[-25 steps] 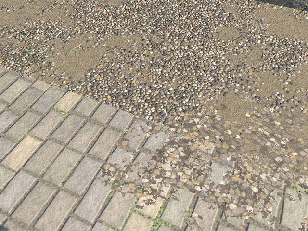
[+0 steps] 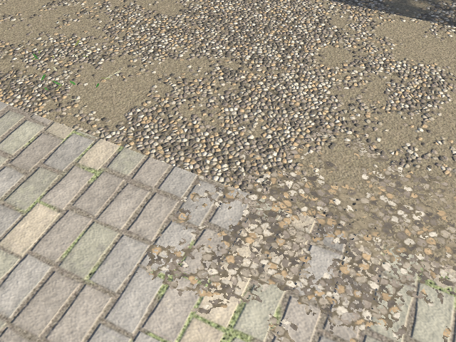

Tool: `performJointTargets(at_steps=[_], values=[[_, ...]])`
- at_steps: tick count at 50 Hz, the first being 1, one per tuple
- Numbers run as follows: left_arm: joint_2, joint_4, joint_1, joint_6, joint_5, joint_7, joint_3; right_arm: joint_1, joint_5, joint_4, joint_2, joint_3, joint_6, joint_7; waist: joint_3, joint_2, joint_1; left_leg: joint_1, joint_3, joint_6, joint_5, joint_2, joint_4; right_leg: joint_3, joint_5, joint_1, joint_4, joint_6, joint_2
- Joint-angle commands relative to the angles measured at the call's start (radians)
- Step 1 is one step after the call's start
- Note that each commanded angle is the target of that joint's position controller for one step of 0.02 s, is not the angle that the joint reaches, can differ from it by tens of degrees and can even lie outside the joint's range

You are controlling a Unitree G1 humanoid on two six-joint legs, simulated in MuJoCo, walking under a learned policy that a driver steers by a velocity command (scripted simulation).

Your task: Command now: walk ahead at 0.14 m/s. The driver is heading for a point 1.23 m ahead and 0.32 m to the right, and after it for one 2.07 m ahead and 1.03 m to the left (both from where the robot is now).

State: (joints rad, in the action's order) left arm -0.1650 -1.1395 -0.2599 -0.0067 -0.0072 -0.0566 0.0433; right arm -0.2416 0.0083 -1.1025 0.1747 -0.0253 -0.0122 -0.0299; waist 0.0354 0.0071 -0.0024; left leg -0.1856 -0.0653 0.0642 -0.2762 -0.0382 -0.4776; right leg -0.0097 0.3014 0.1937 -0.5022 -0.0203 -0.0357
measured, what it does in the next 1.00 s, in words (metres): walks ahead: right foot, then left foot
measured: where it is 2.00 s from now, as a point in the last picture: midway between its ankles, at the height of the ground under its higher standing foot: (282, 215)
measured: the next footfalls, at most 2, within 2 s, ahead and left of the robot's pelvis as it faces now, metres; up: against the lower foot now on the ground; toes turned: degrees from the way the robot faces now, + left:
right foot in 0.32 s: +0.14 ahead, -0.18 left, +0.00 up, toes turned -4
left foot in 0.86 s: +0.52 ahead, +0.05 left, +0.00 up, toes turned +3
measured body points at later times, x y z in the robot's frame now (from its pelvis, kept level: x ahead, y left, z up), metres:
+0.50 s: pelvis +0.13 -0.09 +0.01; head +0.13 -0.11 +0.46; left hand +0.09 +0.14 -0.13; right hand +0.22 -0.35 -0.14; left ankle +0.14 +0.07 -0.65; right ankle +0.10 -0.17 -0.74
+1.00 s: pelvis +0.41 -0.04 +0.00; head +0.44 -0.04 +0.44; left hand +0.43 +0.22 -0.15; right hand +0.52 -0.30 -0.13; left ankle +0.48 +0.04 -0.74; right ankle +0.29 -0.18 -0.63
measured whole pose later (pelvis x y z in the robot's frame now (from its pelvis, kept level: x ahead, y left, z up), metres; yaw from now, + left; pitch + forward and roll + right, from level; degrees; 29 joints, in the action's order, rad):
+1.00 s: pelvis +0.41 -0.04 +0.00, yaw -1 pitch +1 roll +1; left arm -0.23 -1.01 -0.31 -0.11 -0.04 -0.01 0.06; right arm -0.13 0.00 -0.96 0.23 -0.06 -0.10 0.04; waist 0.05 0.03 0.00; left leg -0.35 -0.10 0.07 -0.14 -0.04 -0.46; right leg -0.04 0.36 0.41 -1.27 0.05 -0.06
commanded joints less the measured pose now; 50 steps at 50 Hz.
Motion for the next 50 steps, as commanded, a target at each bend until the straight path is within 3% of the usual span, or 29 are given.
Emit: performJointTargets(at_steps=[1,2,3,4,7,9,11,13,15,16,17,18,19,20,21,24,27,31,36,39,41,42,43,44,45,46,47,48,50], values=[[-0.075,0.045,-0.002,-0.015,-0.007,-0.004,0.013,-0.127,0.016,0.008,0.188,-0.047,-0.005,-0.008,0.065,-0.133,-0.046,0.007,0.351,0.138,-0.557,0.251,0.287,0.1,0.188,0.226,-0.171,0.045,0.058],[-0.075,0.071,0.044,-0.028,-0.01,0.002,0.013,-0.148,0.013,0.01,0.215,-0.058,-0.015,-0.009,0.104,-0.167,-0.064,-0.013,0.497,0.197,-0.605,0.354,0.355,0.066,0.186,0.297,-0.303,0.061,0.02],[-0.087,0.095,0.087,-0.04,-0.018,0.01,0.018,-0.163,-0.001,0.014,0.214,-0.061,-0.032,-0.01,0.132,-0.157,-0.075,0.005,0.588,0.237,-0.557,0.418,0.395,0.011,0.236,0.403,-0.459,0.071,-0.018],[-0.096,0.1,0.086,-0.051,-0.025,0.018,0.025,-0.149,-0.008,0.022,0.197,-0.057,-0.049,-0.008,0.131,-0.12,-0.056,0.052,0.598,0.242,-0.486,0.437,0.392,-0.025,0.234,0.49,-0.56,0.083,-0.053],[-0.106,0.092,0.061,-0.08,-0.026,0.035,0.039,-0.093,0.014,0.054,0.15,-0.045,-0.068,0.002,0.075,-0.065,-0.018,0.106,0.398,0.161,-0.268,0.338,0.371,-0.018,0.116,0.492,-0.455,0.09,-0.091],[-0.076,0.097,0.085,-0.088,-0.024,0.039,0.034,-0.098,0.012,0.059,0.171,-0.049,-0.062,0.002,0.049,-0.089,-0.019,0.041,0.275,0.133,-0.168,0.271,0.357,0.036,0.066,0.359,-0.303,0.068,-0.059],[-0.067,0.099,0.08,-0.088,-0.025,0.045,0.029,-0.11,0.018,0.062,0.208,-0.057,-0.058,0.003,0.042,-0.116,-0.01,-0.038,0.22,0.137,-0.166,0.249,0.333,0.088,0.044,0.229,-0.19,0.053,-0.019],[-0.075,0.082,0.023,-0.084,-0.025,0.05,0.031,-0.095,0.034,0.068,0.223,-0.062,-0.055,0.007,0.04,-0.106,0.03,-0.138,0.197,0.131,-0.224,0.243,0.27,0.128,-0.041,0.077,-0.077,0.051,0.014],[-0.106,0.031,-0.123,-0.077,-0.023,0.048,0.048,-0.081,0.033,0.075,0.192,-0.053,-0.056,0.009,0.015,-0.072,0.093,-0.246,0.172,0.103,-0.241,0.208,0.14,0.138,-0.035,-0.108,-0.038,0.062,0.048],[-0.159,0.011,-0.235,-0.082,-0.022,0.044,0.066,-0.045,0.021,0.09,0.137,-0.036,-0.061,0.014,0.001,0.045,0.145,-0.343,0.082,0.053,-0.129,0.141,-0.128,-0.031,0.046,-0.218,0.062,0.105,-0.061],[-0.276,0.006,-0.35,-0.091,-0.009,0.044,0.085,-0.023,0.012,0.134,0.057,-0.017,-0.075,0.015,-0.046,0.318,0.154,-0.56,-0.033,-0.006,-0.195,0.032,-0.538,-0.476,0.242,-0.336,0.266,0.22,-0.309],[-0.253,0.002,-0.346,-0.113,0.014,0.059,0.066,-0.012,0.028,0.159,0.073,-0.021,-0.092,0.018,-0.065,0.277,0.127,-0.673,0.122,0.017,-0.253,0.02,-0.768,-0.767,0.441,-0.312,0.365,0.309,-0.395],[-0.206,0.032,-0.239,-0.128,0.009,0.066,0.047,0.009,0.047,0.172,0.115,-0.028,-0.103,0.025,0.013,0.175,0.081,-0.764,0.158,0.045,-0.158,0.084,-0.846,-0.692,0.479,-0.255,0.359,0.288,-0.386],[-0.161,0.06,-0.15,-0.133,0.003,0.075,0.029,0.011,0.041,0.172,0.142,-0.033,-0.107,0.029,0.038,0.118,0.048,-0.753,0.148,0.056,-0.044,0.123,-0.838,-0.548,0.369,-0.203,0.351,0.244,-0.33],[-0.154,0.082,-0.078,-0.131,0.004,0.082,0.021,0.001,0.025,0.16,0.145,-0.039,-0.107,0.024,0.032,0.078,0.014,-0.697,0.144,0.053,0.041,0.153,-0.773,-0.428,0.223,-0.148,0.357,0.21,-0.282],[-0.119,0.077,-0.113,-0.122,0.013,0.076,0.008,0.006,0.015,0.146,0.142,-0.05,-0.085,0.025,0.03,0.087,0.003,-0.574,0.106,0.018,0.155,0.177,-0.625,-0.2,-0.086,-0.08,0.38,0.174,-0.19],[-0.145,0.068,-0.188,-0.117,0.015,0.055,0.011,0.108,0.007,0.18,0.118,-0.049,-0.072,0.027,0.041,0.055,0.024,-0.631,0.089,-0.014,0.238,0.172,-0.497,-0.137,-0.277,-0.127,0.387,0.191,-0.183],[-0.154,0.084,-0.219,-0.109,0.01,0.04,0.011,0.261,0.014,0.229,0.096,-0.04,-0.075,0.038,0.059,0.064,0.054,-0.596,0.061,-0.03,0.361,0.144,-0.266,-0.069,-0.327,-0.14,0.413,0.183,-0.167],[-0.153,0.069,-0.289,-0.095,0.0,0.037,0.018,0.401,0.021,0.275,0.089,-0.026,-0.086,0.066,0.109,0.062,0.085,-0.593,0.034,-0.008,0.362,0.116,-0.107,-0.029,-0.364,-0.259,0.392,0.187,-0.196],[-0.177,0.07,-0.28,-0.082,-0.003,0.033,0.03,0.432,0.024,0.303,0.101,-0.024,-0.099,0.086,0.106,0.077,0.065,-0.542,0.018,0.026,0.28,0.095,-0.051,-0.014,-0.516,-0.33,0.323,0.181,-0.229],[-0.209,0.083,-0.246,-0.076,0.0,0.032,0.041,0.335,0.022,0.287,0.152,-0.047,-0.103,0.086,0.018,0.127,-0.003,-0.352,-0.023,0.057,0.209,0.031,-0.048,-0.002,-0.882,-0.354,0.191,0.161,-0.23],[-0.215,0.089,-0.22,-0.069,0.002,0.033,0.042,0.18,0.023,0.246,0.195,-0.07,-0.103,0.08,-0.072,0.144,-0.085,-0.155,-0.049,0.084,0.211,-0.008,-0.038,0.027,-1.035,-0.327,0.02,0.142,-0.202],[-0.206,0.108,-0.191,-0.069,0.006,0.036,0.035,-0.018,0.021,0.19,0.248,-0.094,-0.099,0.069,-0.19,0.137,-0.172,0.161,0.02,0.126,0.244,0.048,-0.066,0.042,-0.951,-0.149,-0.218,0.11,-0.162],[-0.099,0.132,-0.279,-0.084,0.012,0.05,0.005,-0.196,-0.012,0.157,0.352,-0.119,-0.092,0.058,-0.388,-0.083,-0.152,0.597,0.448,0.269,0.144,0.339,-0.063,0.059,-0.464,0.249,-0.639,0.051,-0.019],[-0.047,0.117,-0.306,-0.117,-0.011,0.062,-0.015,-0.214,-0.013,0.14,0.309,-0.099,-0.088,0.059,-0.515,-0.234,-0.126,0.696,0.847,0.347,0.032,0.47,0.148,-0.093,0.242,0.437,-0.884,0.041,0.108],[-0.142,0.148,-0.198,-0.138,-0.041,0.064,0.012,-0.124,0.0,0.148,0.239,-0.078,-0.089,0.062,-0.362,-0.186,-0.124,0.577,0.722,0.277,0.01,0.412,0.177,-0.143,0.216,0.54,-0.961,0.069,0.036],[-0.175,0.18,-0.102,-0.145,-0.051,0.059,0.019,-0.021,0.005,0.171,0.185,-0.063,-0.092,0.061,-0.226,-0.117,-0.096,0.396,0.544,0.234,0.083,0.377,0.194,-0.097,0.132,0.555,-0.935,0.083,-0.022],[-0.176,0.185,-0.066,-0.138,-0.043,0.047,0.026,0.058,-0.002,0.181,0.148,-0.05,-0.101,0.067,-0.146,-0.018,-0.052,0.215,0.418,0.203,0.17,0.346,0.229,-0.077,0.052,0.502,-0.868,0.083,-0.07],[-0.136,0.175,-0.112,-0.099,-0.029,0.036,0.037,0.098,-0.019,0.166,0.107,-0.038,-0.113,0.074,-0.086,-0.05,0.016,0.018,0.271,0.162,0.187,0.286,0.294,-0.087,-0.018,0.375,-0.774,0.091,-0.121]])
Keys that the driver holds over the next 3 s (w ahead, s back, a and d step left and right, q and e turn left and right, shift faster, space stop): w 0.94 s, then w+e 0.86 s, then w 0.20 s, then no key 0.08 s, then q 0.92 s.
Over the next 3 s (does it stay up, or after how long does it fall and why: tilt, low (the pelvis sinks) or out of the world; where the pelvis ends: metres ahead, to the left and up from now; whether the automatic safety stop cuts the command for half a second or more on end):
stays up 1.14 -0.22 0.01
